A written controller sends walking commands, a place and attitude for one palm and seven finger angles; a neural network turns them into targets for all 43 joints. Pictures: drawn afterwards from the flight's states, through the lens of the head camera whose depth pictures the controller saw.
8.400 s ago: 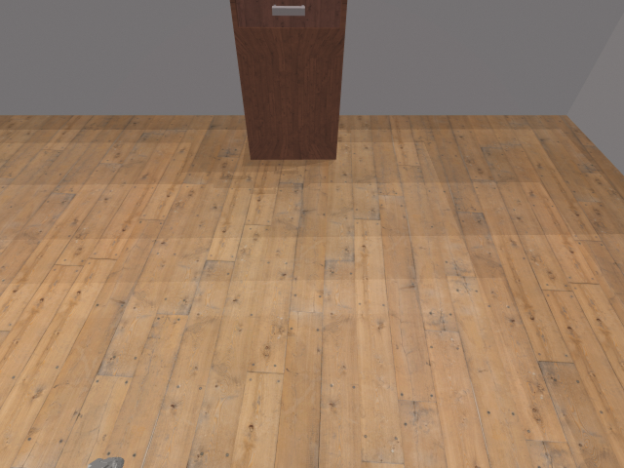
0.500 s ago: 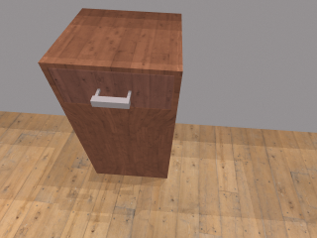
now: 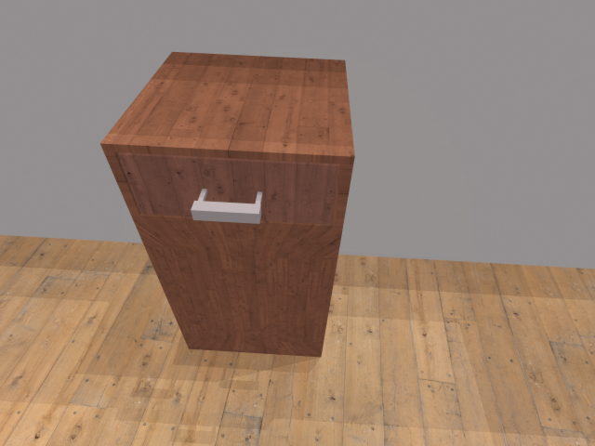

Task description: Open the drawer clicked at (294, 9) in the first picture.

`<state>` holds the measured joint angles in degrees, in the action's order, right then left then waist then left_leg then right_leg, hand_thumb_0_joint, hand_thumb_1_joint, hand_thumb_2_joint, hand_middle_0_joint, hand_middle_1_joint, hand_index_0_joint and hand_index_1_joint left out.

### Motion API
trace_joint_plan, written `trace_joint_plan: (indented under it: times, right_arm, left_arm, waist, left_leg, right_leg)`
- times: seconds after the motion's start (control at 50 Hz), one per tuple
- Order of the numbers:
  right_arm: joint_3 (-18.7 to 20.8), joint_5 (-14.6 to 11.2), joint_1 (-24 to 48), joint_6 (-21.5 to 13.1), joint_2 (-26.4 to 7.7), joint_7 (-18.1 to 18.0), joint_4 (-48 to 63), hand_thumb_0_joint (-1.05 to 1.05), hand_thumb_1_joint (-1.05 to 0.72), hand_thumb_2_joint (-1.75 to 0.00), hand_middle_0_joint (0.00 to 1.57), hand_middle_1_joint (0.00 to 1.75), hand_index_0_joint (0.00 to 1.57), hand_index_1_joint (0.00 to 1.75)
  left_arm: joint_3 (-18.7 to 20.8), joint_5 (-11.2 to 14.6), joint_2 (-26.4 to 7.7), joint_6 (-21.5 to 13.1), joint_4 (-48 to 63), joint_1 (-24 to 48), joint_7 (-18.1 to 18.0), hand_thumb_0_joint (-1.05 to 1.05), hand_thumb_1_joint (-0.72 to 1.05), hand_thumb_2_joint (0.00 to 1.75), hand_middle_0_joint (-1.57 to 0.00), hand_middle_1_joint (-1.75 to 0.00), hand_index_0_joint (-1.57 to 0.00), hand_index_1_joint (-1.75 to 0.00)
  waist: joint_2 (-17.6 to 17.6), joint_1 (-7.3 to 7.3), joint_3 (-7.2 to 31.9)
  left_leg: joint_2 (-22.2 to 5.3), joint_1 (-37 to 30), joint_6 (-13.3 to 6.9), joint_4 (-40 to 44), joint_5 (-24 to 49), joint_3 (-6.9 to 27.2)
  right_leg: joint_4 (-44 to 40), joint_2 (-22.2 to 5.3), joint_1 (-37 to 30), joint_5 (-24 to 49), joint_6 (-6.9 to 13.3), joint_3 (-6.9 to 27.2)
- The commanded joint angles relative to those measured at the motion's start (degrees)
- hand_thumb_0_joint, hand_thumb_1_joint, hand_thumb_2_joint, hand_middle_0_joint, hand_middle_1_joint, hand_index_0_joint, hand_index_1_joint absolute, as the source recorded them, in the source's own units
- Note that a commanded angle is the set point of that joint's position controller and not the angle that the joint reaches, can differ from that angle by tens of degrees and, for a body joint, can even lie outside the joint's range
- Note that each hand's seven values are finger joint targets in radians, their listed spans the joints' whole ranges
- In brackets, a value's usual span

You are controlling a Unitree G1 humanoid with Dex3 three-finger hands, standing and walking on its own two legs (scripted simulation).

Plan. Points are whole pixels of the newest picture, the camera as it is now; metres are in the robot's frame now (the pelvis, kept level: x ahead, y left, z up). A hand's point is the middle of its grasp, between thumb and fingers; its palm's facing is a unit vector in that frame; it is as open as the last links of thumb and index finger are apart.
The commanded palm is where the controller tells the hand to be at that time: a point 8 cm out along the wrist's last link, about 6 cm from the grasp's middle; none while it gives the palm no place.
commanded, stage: come to a stop and stand still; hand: left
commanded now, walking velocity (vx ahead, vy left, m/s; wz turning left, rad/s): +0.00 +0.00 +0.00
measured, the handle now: (229, 203) +0.55 +0.17 -0.01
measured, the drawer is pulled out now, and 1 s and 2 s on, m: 0.00 0.00 0.00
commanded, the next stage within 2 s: look again from close up in 0.26 s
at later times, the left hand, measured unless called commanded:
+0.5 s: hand out of the picture -0.05 +0.13 -0.18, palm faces +0.06 -0.99 -0.11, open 7.4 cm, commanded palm none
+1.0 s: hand out of the picture -0.01 +0.15 -0.17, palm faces -0.07 -0.97 -0.21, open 7.3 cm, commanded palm +0.10 +0.18 -0.06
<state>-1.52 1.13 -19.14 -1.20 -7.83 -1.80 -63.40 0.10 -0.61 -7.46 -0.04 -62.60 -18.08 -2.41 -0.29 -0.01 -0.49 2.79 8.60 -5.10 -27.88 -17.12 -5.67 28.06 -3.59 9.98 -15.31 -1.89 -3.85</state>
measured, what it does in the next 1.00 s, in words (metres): stands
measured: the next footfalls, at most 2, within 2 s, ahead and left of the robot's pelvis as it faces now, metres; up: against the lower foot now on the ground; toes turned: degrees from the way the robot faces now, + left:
none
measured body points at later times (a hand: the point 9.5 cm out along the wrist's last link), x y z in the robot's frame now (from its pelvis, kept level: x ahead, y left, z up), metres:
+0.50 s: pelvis -0.01 +0.00 +0.00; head -0.01 +0.01 +0.45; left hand -0.05 +0.18 -0.17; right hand -0.04 -0.21 -0.16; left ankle -0.02 +0.06 -0.74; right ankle +0.00 -0.14 -0.74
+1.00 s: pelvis -0.01 -0.01 +0.00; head -0.01 +0.00 +0.45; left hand -0.01 +0.20 -0.15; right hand -0.02 -0.22 -0.15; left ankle -0.02 +0.06 -0.74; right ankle +0.00 -0.14 -0.73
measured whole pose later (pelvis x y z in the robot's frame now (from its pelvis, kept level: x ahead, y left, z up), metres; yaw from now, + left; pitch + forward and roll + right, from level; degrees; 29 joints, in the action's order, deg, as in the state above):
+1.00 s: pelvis -0.01 -0.01 +0.00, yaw -1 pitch -1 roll +0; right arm -2.5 -0.5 -21.8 -3.9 -6.8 -2.8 -59.7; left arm -4.4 -4.6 -7.8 7.4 -44.6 -26.2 -5.1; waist 0.7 0.9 -1.1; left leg 2.0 10.4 -4.1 -27.6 -16.2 -6.7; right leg 29.5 -2.7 13.0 -14.9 -0.3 -2.8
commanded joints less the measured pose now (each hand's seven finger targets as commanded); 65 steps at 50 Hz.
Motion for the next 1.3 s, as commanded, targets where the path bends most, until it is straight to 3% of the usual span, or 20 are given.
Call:
trace_joint_plan:
  times: [0.0, 0.3, 0.9, 0.92, 0.94, 0.96, 0.98, 1.0, 1.02, 1.04, 1.08, 1.1, 1.12, 1.16, 1.18, 1.2, 1.22, 1.28]
  right_arm:
    - [1.4, -0.4, -3.3, -0.7, -5.5, -0.3, 1.3, 0.0, -0.9, -0.9, 0.2, 0.3, 0.2, 0.3]
    - [1.4, -0.5, -5.2, -0.7, -3.5, -0.3, -0.6, 0.0, -0.9, -0.9, 0.2, 0.3, 0.2, 0.3]
    - [1.5, -0.5, -4.9, -0.8, -2.8, -0.4, -1.1, 0.0, -0.9, -0.9, 0.2, 0.3, 0.2, 0.3]
    - [1.6, -1.2, 1.7, -1.2, -6.6, 0.2, 4.1, 0.0, -0.9, -0.9, 0.2, 0.3, 0.2, 0.3]
    - [1.6, -4.5, 0.5, -9.6, -15.7, -1.8, 26.6, 0.0, -0.9, -0.9, 0.2, 0.3, 0.2, 0.3]
    - [1.5, -4.6, 7.1, -15.9, -11.7, -4.3, 20.9, 0.0, -0.9, -0.9, 0.2, 0.3, 0.2, 0.3]
    - [2.7, -5.1, 6.0, -18.4, -9.1, -3.9, 21.0, 0.0, -0.9, -0.9, 0.2, 0.3, 0.2, 0.3]
    - [2.5, -5.8, 4.7, -19.3, -8.3, -4.2, 19.4, 0.0, -0.9, -0.9, 0.2, 0.3, 0.2, 0.3]
    - [3.1, -5.7, 6.3, -20.7, -10.2, -3.9, 22.7, 0.0, -0.9, -0.9, 0.2, 0.3, 0.2, 0.3]
    - [3.0, -4.4, 6.8, -21.3, -12.7, -3.5, 23.9, 0.0, -0.9, -0.9, 0.2, 0.3, 0.2, 0.3]
    - [3.0, -1.9, 7.7, -20.3, -14.5, -2.6, 28.7, 0.0, -0.9, -0.9, 0.2, 0.3, 0.2, 0.3]
    - [3.5, -0.4, 8.2, -18.6, -14.0, -2.1, 30.2, 0.0, -0.9, -0.9, 0.2, 0.3, 0.2, 0.3]
    - [4.5, 0.6, 10.1, -16.7, -14.0, -1.2, 32.8, 0.0, -0.9, -0.9, 0.2, 0.3, 0.2, 0.3]
    - [5.4, 1.9, 14.1, -10.8, -14.4, 1.3, 36.8, 0.0, -0.9, -0.9, 0.2, 0.3, 0.2, 0.3]
    - [5.7, 1.8, 15.5, -7.3, -14.5, 2.7, 38.2, 0.0, -0.9, -0.9, 0.2, 0.3, 0.2, 0.3]
    - [5.3, 1.6, 17.6, -4.3, -14.0, 3.8, 39.8, 0.0, -0.9, -0.9, 0.2, 0.3, 0.2, 0.3]
    - [5.1, 1.4, 19.2, -2.1, -13.3, 4.5, 41.7, 0.0, -0.9, -0.9, 0.2, 0.3, 0.2, 0.3]
    - [4.5, 1.2, 20.8, 2.4, -11.7, 5.2, 43.4, 0.0, -0.9, -0.9, 0.2, 0.3, 0.2, 0.3]
  left_arm:
    - [0.4, -0.3, -3.0, -0.6, 1.4, -4.8, 0.1, 0.0, 0.9, 0.9, -0.2, -0.3, -0.2, -0.3]
    - [0.1, -0.4, -1.2, -0.9, 0.3, -7.4, -0.2, 0.0, 0.9, 0.9, -0.2, -0.3, -0.2, -0.3]
    - [0.0, -0.4, -0.9, -1.1, 0.0, -7.6, -0.2, 0.0, 0.9, 0.9, -0.2, -0.3, -0.2, -0.3]
    - [-0.2, -1.0, -5.7, -1.8, -1.6, -7.6, -2.3, 0.0, 0.9, 0.9, -0.2, -0.3, -0.2, -0.3]
    - [-6.8, -5.0, -16.5, -10.6, 91.0, 35.5, -2.4, 0.0, 0.88, 0.89, -0.2, -0.32, -0.2, -0.32]
    - [-1.7, -7.1, -16.6, -4.8, 72.5, 14.4, -7.5, 0.0, 0.85, 0.88, -0.2, -0.33, -0.2, -0.33]
    - [-5.3, -7.7, -9.1, 4.2, 65.1, -1.8, -10.2, 0.0, 0.83, 0.87, -0.21, -0.34, -0.21, -0.34]
    - [-10.8, -8.5, -1.9, 6.5, 63.5, -3.3, -10.8, 0.0, 0.81, 0.86, -0.21, -0.36, -0.21, -0.36]
    - [-12.7, -11.4, -2.4, 6.1, 69.2, -1.3, -11.4, 0.0, 0.78, 0.85, -0.21, -0.37, -0.21, -0.37]
    - [-12.6, -17.0, -6.1, 5.8, 71.9, -1.7, -12.5, 0.0, 0.76, 0.84, -0.21, -0.39, -0.21, -0.39]
    - [-11.7, -28.0, -10.0, 5.2, 73.8, -2.0, -15.1, 0.0, 0.71, 0.82, -0.21, -0.42, -0.21, -0.42]
    - [-12.9, -34.6, -8.8, 5.1, 70.8, -1.3, -16.9, 0.0, 0.69, 0.81, -0.22, -0.43, -0.22, -0.43]
    - [-12.6, -39.7, -6.7, 5.2, 65.7, -7.9, -18.4, 0.0, 0.67, 0.8, -0.22, -0.45, -0.22, -0.45]
    - [-10.8, -48.6, -6.7, 3.8, 59.6, -19.1, -20.2, 0.0, 0.62, 0.78, -0.22, -0.48, -0.22, -0.48]
    - [-8.3, -51.5, -7.8, 2.8, 58.2, -23.2, -20.4, 0.0, 0.6, 0.77, -0.22, -0.5, -0.22, -0.5]
    - [-7.3, -54.0, -8.9, 1.4, 60.2, -22.2, -20.5, 0.0, 0.57, 0.76, -0.22, -0.51, -0.22, -0.51]
    - [-5.3, -55.7, -10.9, 0.1, 62.8, -21.1, -20.9, 0.0, 0.55, 0.75, -0.22, -0.53, -0.22, -0.53]
    - [1.8, -60.6, -17.9, -2.4, 68.3, -14.8, -23.6, 0.0, 0.48, 0.72, -0.23, -0.57, -0.23, -0.57]
  waist:
    - [0.5, 0.39, -6.1]
    - [0.8, 0.08, -6.7]
    - [0.7, 0.2, -6.3]
    - [2.5, 1.6, -8.4]
    - [-16.9, -5.14, 22.7]
    - [-20.0, 0.48, 21.4]
    - [-13.5, -0.15, 9.5]
    - [-8.2, -1.11, 4.5]
    - [-5.1, -1.14, 0.2]
    - [-3.1, -1.75, 2.9]
    - [1.2, -2.51, 4.3]
    - [8.7, -3.31, 4.7]
    - [12.1, -1.34, 2.2]
    - [15.6, 2.74, 0.1]
    - [13.6, 5.15, 0.7]
    - [12.6, 6.33, 3.6]
    - [11.9, 7.45, 5.0]
    - [5.4, 9.52, 8.7]
  left_leg:
    - [-9.1, 7.5, 0.9, 10.7, 5.3, 10.1]
    - [-8.8, 7.3, 1.1, 11.3, 1.2, 9.6]
    - [-9.1, 6.3, 1.3, 10.8, 4.1, 8.9]
    - [-9.9, 9.5, 3.6, 0.5, 19.2, 7.0]
    - [-6.3, -8.9, 4.2, 6.9, 22.0, 9.2]
    - [-9.3, -10.0, 6.7, 8.9, 23.2, 10.3]
    - [-8.5, 0.1, 8.5, 12.6, 13.0, 11.5]
    - [-6.5, 3.7, 6.1, 9.5, 8.7, 9.2]
    - [-5.9, 7.2, 4.8, 6.4, 6.0, 9.0]
    - [-5.3, 8.3, 4.6, 3.7, 2.9, 10.0]
    - [-3.9, 12.9, 4.0, 0.0, -1.2, 12.9]
    - [-3.4, 14.7, 3.9, -2.5, -2.4, 12.3]
    - [-2.6, 16.4, 4.0, -3.9, -3.6, 10.8]
    - [-1.2, 19.9, 4.1, -6.1, -2.5, 8.1]
    - [-0.9, 21.4, 4.4, -6.4, 0.5, 7.1]
    - [-0.7, 21.3, 4.6, -6.6, 2.0, 6.0]
    - [-0.6, 22.0, 4.6, -7.0, 2.8, 5.1]
    - [0.1, 21.5, 4.7, -8.5, 5.4, 4.5]
  right_leg:
    - [-3.2, -2.3, -0.4, 5.1, 3.4, 3.0]
    - [-4.1, -2.3, 1.3, 4.6, 3.6, 3.9]
    - [-4.8, -2.2, 1.4, 5.9, 3.4, 4.4]
    - [-4.1, -4.3, 4.6, 18.6, 3.1, 5.7]
    - [3.4, 3.1, 1.3, 10.3, 3.7, 4.5]
    - [10.5, 3.0, 7.7, -2.5, 4.5, 1.6]
    - [13.7, 3.6, 14.6, -9.7, 3.3, -0.2]
    - [11.4, 3.3, 14.1, -5.6, 3.1, -0.2]
    - [8.1, 3.3, 14.9, -4.0, 3.4, -0.2]
    - [5.4, 3.9, 15.1, -2.3, 4.2, 1.0]
    - [5.9, 4.6, 17.4, -4.1, 5.1, 4.3]
    - [5.9, 5.0, 20.6, -8.4, 5.2, 4.3]
    - [4.9, 5.3, 22.2, -13.3, 5.3, 4.3]
    - [3.6, 5.6, 22.2, -15.5, 6.2, 6.5]
    - [4.3, 5.6, 19.5, -11.2, 6.9, 8.0]
    - [5.9, 5.3, 17.2, -7.7, 7.2, 8.4]
    - [7.1, 5.0, 15.8, -5.2, 7.3, 8.7]
    - [9.6, 5.2, 14.1, -0.4, 7.5, 11.1]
